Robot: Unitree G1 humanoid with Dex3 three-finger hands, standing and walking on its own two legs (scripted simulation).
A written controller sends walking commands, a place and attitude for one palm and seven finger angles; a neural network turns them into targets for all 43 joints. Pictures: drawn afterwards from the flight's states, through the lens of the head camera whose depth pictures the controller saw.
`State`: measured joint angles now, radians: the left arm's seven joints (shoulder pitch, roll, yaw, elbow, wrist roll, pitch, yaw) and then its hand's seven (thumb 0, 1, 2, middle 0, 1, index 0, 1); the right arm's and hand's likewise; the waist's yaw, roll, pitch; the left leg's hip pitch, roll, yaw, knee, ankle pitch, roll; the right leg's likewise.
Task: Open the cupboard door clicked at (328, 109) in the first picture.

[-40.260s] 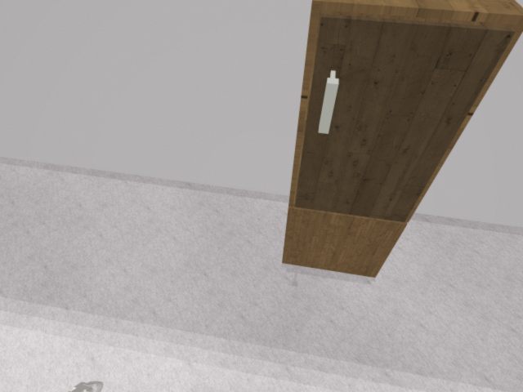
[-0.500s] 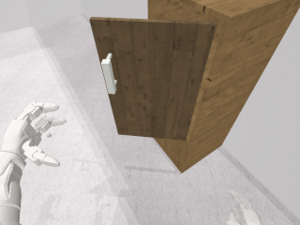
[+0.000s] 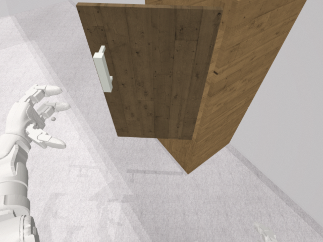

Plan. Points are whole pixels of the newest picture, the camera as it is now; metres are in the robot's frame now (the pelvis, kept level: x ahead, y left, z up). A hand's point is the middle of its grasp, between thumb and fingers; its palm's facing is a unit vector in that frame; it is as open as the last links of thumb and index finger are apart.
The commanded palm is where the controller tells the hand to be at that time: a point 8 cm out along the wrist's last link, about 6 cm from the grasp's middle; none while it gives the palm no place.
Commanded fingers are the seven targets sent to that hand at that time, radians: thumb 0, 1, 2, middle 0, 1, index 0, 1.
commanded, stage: move the hooked fingers beside the handle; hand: left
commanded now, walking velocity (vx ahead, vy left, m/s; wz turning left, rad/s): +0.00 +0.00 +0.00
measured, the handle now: (105, 69) +0.57 +0.19 +0.09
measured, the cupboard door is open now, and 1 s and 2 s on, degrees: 50 50 50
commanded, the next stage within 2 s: slide the fingers in behind the handle in 1.88 s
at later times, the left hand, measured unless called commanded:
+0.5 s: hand (65, 96) +0.45 +0.27 +0.10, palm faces -0.04 -1.00 +0.01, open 14.0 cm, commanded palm +0.42 +0.32 +0.10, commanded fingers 0.00 -0.50 0.30 -0.30 -1.20 -0.30 -1.20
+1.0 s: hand (75, 81) +0.51 +0.26 +0.10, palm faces -0.04 -1.00 +0.02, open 14.0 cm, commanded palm +0.49 +0.31 +0.10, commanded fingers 0.00 -0.50 0.30 -0.30 -1.20 -0.30 -1.20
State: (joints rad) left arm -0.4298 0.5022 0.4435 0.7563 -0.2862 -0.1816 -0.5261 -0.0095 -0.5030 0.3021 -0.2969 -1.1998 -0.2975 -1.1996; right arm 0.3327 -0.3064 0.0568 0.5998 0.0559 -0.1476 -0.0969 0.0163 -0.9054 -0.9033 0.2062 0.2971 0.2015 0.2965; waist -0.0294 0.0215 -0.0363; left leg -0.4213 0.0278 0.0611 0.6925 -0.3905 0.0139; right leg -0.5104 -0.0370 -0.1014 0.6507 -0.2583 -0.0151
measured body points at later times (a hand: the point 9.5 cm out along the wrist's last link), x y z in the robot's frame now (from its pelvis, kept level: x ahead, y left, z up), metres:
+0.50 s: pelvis +0.00 +0.01 -0.01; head +0.09 +0.02 +0.43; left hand +0.44 +0.32 +0.11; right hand +0.06 -0.26 -0.11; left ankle -0.03 +0.11 -0.72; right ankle +0.04 -0.11 -0.72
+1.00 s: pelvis +0.02 +0.02 -0.01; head +0.12 +0.04 +0.42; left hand +0.50 +0.31 +0.10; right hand +0.02 -0.25 -0.12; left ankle -0.03 +0.11 -0.72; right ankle +0.04 -0.11 -0.72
